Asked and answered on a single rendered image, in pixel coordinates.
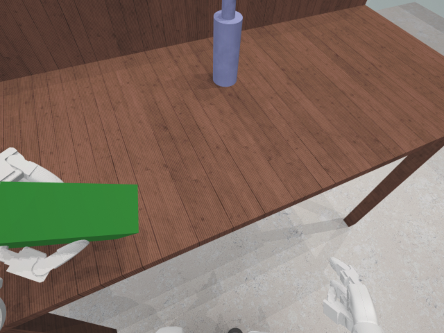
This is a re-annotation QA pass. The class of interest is sponge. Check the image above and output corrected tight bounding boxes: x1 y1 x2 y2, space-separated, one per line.
0 181 139 248

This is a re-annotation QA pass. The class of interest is right robot hand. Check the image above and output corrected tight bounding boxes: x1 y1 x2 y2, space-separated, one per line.
323 257 379 332

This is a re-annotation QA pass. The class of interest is left robot hand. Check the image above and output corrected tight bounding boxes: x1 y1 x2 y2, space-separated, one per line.
0 148 89 282

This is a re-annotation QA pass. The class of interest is table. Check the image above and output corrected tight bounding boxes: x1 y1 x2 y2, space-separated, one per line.
0 0 444 333

